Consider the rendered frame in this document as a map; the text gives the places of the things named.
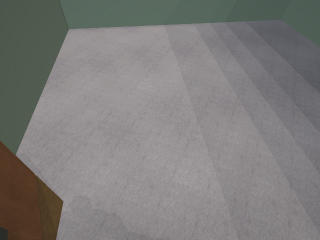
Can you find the cupboard door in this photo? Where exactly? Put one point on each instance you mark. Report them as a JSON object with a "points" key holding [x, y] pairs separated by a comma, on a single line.
{"points": [[19, 203]]}

